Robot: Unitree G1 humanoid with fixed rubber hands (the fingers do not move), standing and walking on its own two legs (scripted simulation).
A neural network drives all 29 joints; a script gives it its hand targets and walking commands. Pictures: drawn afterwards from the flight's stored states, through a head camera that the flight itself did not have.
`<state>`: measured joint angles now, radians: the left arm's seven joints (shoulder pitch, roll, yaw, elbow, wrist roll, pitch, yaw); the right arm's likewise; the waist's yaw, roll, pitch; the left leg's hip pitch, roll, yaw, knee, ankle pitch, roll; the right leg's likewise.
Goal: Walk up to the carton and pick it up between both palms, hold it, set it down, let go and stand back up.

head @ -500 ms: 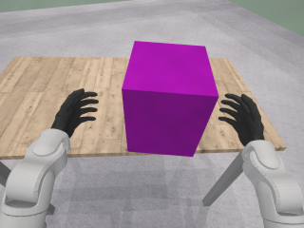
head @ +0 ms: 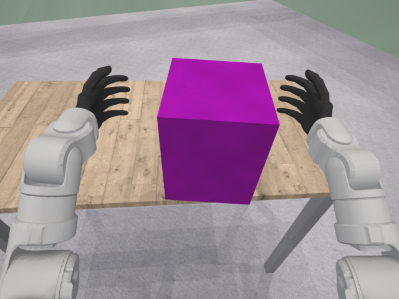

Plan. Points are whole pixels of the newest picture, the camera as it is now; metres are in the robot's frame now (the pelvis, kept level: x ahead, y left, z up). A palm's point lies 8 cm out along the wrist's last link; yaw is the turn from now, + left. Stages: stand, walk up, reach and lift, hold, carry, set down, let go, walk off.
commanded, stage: reach and lift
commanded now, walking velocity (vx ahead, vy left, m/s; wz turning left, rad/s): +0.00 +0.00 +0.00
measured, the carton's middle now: (212, 133) +0.45 -0.04 +0.10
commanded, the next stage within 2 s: none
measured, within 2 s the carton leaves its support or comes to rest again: neither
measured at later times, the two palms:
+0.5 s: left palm (95, 82) +0.41 +0.18 +0.25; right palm (310, 90) +0.41 -0.20 +0.24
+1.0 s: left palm (101, 104) +0.43 +0.18 +0.19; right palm (294, 112) +0.42 -0.19 +0.19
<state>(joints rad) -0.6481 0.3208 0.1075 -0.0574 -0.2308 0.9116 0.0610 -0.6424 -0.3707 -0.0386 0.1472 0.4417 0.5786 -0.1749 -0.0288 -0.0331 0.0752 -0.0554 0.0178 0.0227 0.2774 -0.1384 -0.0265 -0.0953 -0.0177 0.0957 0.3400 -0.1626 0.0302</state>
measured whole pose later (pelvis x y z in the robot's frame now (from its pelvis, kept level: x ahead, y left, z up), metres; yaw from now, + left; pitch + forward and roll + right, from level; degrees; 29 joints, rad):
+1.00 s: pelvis +0.00 +0.00 +0.00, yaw +0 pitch -3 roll +1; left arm -0.90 0.30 0.11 0.62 -0.18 0.55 0.07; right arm -0.93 -0.31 0.03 0.81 0.41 0.31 -0.13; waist -0.03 -0.03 0.04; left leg -0.10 0.02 0.02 0.29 -0.14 -0.03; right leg -0.14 -0.02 0.10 0.34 -0.16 0.03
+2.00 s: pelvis +0.01 +0.00 +0.00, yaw +0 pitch -2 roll +1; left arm -0.82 0.10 0.11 0.63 -0.06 0.43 0.12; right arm -0.88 -0.21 0.03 0.81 0.36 0.19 -0.24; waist -0.03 -0.03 0.04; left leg -0.11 0.03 0.02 0.29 -0.15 -0.03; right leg -0.14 -0.01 0.10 0.34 -0.17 0.03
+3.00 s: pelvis +0.01 +0.00 +0.00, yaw +0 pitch -2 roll +0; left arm -0.83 0.09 0.11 0.64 -0.06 0.40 0.16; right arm -0.90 -0.20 0.03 0.81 0.36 0.19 -0.26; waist -0.03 -0.03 0.04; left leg -0.11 0.03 0.02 0.30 -0.16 -0.03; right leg -0.14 -0.01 0.10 0.34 -0.17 0.03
